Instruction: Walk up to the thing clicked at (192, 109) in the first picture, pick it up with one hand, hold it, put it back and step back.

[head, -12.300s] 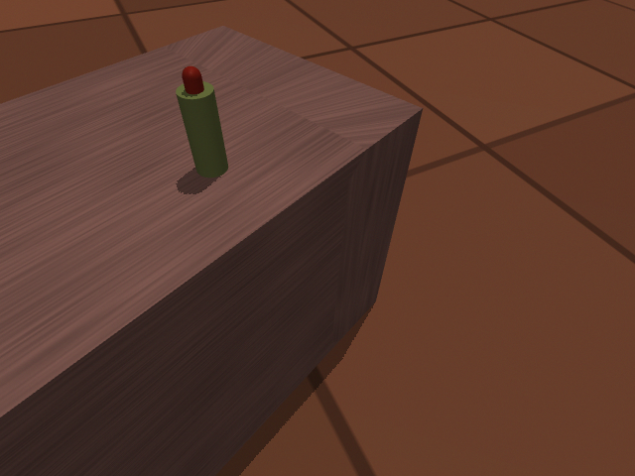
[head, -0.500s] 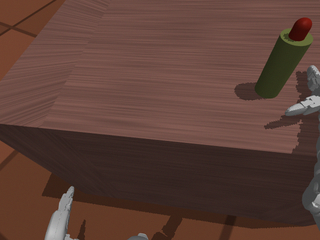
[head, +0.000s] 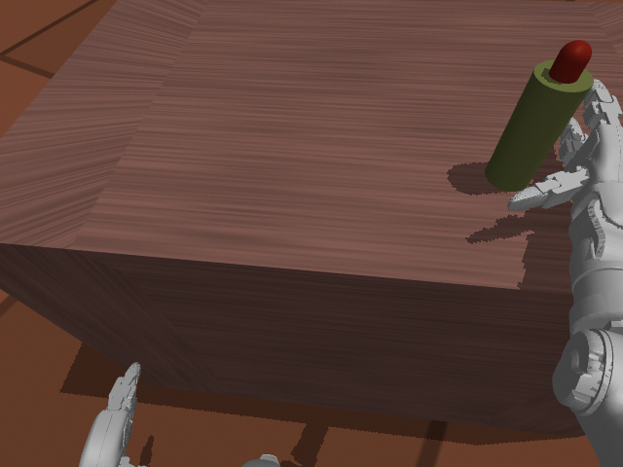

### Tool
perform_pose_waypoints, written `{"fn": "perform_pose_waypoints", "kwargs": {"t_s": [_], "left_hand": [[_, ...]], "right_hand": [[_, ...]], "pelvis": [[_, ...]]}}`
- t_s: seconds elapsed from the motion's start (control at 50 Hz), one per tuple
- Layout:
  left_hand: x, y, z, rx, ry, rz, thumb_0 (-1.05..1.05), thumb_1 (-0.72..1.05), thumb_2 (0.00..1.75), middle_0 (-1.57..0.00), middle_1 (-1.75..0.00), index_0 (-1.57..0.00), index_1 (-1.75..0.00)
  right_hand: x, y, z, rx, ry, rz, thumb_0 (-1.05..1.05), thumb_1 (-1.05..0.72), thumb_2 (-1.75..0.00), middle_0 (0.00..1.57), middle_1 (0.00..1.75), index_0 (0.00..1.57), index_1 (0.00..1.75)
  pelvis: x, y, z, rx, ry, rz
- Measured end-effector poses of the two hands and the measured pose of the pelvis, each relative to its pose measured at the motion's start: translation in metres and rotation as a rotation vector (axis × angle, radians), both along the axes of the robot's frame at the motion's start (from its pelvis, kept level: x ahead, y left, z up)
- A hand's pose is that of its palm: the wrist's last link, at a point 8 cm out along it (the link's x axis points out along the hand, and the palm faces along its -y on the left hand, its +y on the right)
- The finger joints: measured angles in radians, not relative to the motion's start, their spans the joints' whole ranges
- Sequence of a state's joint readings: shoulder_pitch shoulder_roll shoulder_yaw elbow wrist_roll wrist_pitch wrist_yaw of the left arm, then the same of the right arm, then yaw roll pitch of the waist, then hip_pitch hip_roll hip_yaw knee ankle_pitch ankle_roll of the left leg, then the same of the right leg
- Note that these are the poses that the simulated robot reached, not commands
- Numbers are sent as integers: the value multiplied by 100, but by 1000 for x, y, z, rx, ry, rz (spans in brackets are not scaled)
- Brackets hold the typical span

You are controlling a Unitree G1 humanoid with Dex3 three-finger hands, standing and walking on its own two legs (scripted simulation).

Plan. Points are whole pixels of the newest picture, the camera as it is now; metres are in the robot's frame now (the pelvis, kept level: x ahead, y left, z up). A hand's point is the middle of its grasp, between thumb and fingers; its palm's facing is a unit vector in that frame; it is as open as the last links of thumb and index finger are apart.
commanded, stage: rest palm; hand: right
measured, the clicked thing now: (537, 120) +0.51 -0.21 +0.16
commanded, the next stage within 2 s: close in 0.04 s
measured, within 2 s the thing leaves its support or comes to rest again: leaves its support in 1.32 s
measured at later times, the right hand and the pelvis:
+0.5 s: hand (529, 138) +0.51 -0.21 +0.14, palm faces +0.15 +0.99 +0.01, open 14.9 cm; pelvis +0.00 +0.00 +0.00, yaw +0 degrees
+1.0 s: hand (524, 139) +0.52 -0.21 +0.13, palm faces +0.14 +0.99 +0.02, open 8.2 cm; pelvis +0.00 +0.00 +0.00, yaw +0 degrees
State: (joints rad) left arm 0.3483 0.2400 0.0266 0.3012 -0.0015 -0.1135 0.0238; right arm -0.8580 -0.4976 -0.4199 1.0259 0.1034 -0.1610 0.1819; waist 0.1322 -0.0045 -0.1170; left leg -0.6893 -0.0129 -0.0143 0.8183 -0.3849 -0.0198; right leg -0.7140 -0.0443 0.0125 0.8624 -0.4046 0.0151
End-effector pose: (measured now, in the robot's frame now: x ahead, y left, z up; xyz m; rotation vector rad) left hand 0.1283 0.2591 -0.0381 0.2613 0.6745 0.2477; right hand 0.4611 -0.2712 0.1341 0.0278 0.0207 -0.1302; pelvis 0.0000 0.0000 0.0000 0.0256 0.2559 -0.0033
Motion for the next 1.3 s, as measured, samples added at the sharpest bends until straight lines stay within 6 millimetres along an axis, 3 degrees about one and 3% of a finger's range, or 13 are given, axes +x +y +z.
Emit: {"fn": "perform_pose_waypoints", "kwargs": {"t_s": [0.22, 0.48, 0.64, 0.8, 1.06, 1.3], "left_hand": [[1, 5, 7, 1, -29, 10, -2, -56, 6, -7, -6, -6, -7], [-6, 1, 5, 10, -7, 11, -2, -53, 5, -6, -5, -7, -5], [-3, -1, 1, 5, 6, 19, -2, -53, 5, -6, -5, -6, -5], [4, -6, 4, -8, -12, 9, -1, -52, 4, -5, -5, -7, -4], [2, -3, 6, 6, -9, 5, -1, -51, 3, -6, -5, -7, -4], [2, -3, 5, -6, 2, 20, -1, -52, 4, -6, -6, -7, -5]], "right_hand": [[9, 19, 5, 7, 4, -5, -2, 61, -3, 9, 7, 9, 7], [21, 11, 2, -13, 0, -21, -2, 60, -9, 55, 32, 56, 33], [24, 15, 2, -3, 6, -13, -1, 49, -25, 79, 53, 80, 54], [24, 16, -2, -2, 8, -22, -1, 23, -53, 98, 79, 102, 80], [26, 16, -1, -7, 12, -13, 0, 17, -112, 83, 105, 85, 106], [22, 19, 6, -33, 53, -17, -1, 19, -115, 81, 109, 84, 110]], "pelvis": [[-1, 2, 1, -6, -6, 5], [-4, 0, -3, -1, 22, 6], [0, -4, -2, 2, 24, 8], [3, -5, -1, 1, 22, 7], [1, -4, -3, 1, 21, 7], [5, -2, 5, -1, -4, 9]]}}
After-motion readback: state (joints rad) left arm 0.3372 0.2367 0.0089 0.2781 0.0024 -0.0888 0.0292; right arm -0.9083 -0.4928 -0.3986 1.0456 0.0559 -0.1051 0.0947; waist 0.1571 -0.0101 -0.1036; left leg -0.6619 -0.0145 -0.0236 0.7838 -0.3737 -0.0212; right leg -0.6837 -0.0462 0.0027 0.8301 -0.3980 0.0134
